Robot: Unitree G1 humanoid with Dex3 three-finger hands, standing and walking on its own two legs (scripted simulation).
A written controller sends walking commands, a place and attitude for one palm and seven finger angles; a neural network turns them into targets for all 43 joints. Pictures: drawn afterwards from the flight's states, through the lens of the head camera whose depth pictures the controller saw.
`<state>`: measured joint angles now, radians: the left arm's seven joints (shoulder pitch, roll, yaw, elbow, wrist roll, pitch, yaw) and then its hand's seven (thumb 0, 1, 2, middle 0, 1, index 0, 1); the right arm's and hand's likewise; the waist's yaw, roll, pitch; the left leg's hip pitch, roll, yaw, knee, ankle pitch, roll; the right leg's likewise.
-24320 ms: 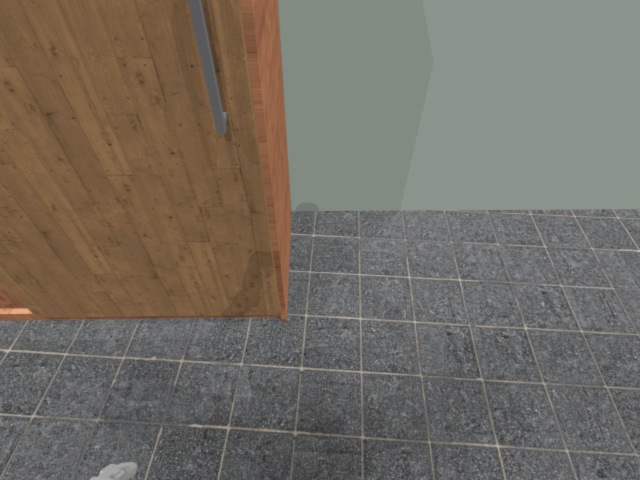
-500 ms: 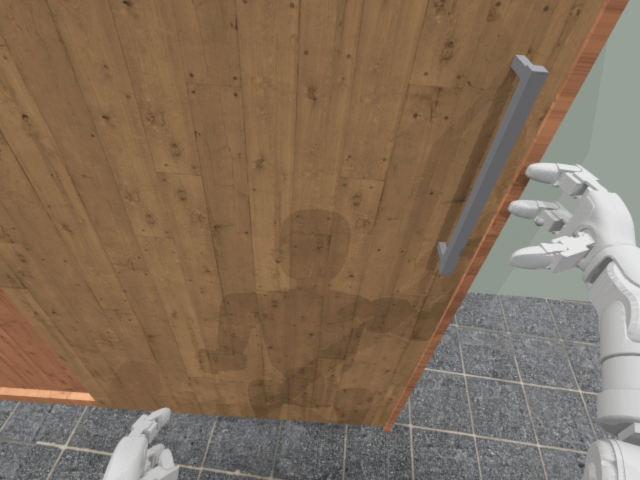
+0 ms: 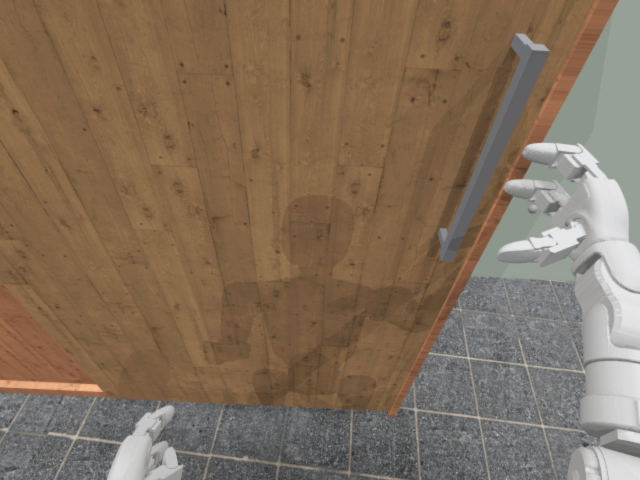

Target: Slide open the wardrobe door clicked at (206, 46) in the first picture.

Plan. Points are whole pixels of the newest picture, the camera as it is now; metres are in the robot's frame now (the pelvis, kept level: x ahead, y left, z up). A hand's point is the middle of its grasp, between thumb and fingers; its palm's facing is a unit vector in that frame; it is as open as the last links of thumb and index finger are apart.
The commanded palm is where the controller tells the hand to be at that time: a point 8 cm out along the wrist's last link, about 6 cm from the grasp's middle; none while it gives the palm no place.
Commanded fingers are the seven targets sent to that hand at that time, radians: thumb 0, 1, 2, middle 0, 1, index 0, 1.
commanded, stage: move the hooked fingers beside the handle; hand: right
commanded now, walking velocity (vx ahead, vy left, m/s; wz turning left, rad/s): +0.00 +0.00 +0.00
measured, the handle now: (477, 168) +0.45 -0.14 +0.20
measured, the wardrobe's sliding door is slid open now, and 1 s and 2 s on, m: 0.00 0.00 0.00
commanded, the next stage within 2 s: feel for the door with the fingertips in 1.42 s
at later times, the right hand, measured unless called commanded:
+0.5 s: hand (546, 196) +0.39 -0.21 +0.21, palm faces +0.01 +1.00 -0.02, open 14.0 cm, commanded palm +0.36 -0.26 +0.20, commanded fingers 0.00 0.50 -0.30 0.30 1.20 0.30 1.20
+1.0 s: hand (531, 209) +0.40 -0.20 +0.18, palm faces +0.01 +1.00 -0.01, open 14.0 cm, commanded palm +0.37 -0.26 +0.20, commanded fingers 0.00 0.50 -0.30 0.30 1.20 0.30 1.20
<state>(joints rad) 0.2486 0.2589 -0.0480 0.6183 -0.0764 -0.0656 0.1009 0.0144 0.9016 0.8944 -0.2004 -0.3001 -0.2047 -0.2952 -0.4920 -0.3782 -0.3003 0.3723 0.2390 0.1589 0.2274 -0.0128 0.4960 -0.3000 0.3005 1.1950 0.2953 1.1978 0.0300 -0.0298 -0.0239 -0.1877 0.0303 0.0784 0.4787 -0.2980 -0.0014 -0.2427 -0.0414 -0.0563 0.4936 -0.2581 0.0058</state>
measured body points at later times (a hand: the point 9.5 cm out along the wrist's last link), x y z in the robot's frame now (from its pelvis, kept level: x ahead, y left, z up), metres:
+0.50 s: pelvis +0.01 +0.00 +0.00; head -0.01 +0.01 +0.45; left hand +0.16 +0.24 -0.09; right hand +0.38 -0.26 +0.21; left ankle -0.03 +0.12 -0.74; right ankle +0.00 -0.12 -0.74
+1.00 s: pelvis +0.00 +0.00 +0.00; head +0.00 +0.01 +0.45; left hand +0.15 +0.25 -0.09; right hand +0.39 -0.26 +0.18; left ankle -0.03 +0.12 -0.74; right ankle +0.00 -0.12 -0.74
